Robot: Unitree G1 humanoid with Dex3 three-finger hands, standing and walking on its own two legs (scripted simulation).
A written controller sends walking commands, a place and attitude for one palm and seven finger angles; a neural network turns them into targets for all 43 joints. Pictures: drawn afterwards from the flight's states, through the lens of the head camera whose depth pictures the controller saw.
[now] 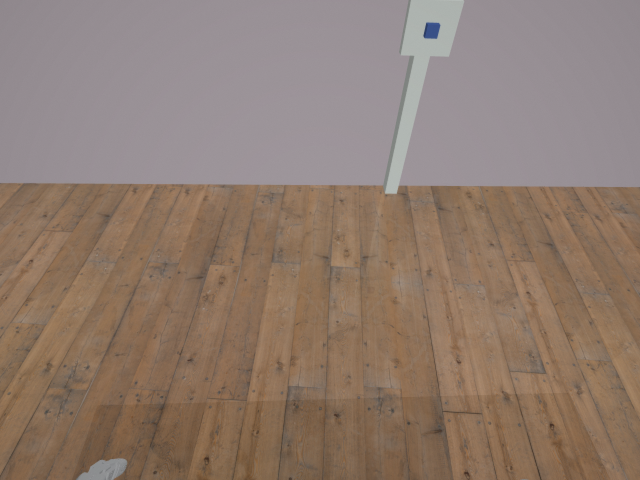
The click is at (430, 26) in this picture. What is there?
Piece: button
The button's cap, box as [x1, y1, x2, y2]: [423, 22, 439, 38]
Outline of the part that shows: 426,22 423,35 424,37 436,38 439,24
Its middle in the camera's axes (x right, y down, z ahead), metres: +0.38 -0.72 +1.33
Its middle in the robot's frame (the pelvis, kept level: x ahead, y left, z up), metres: +1.50 -0.32 +0.00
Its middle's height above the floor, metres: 0.77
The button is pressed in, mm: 0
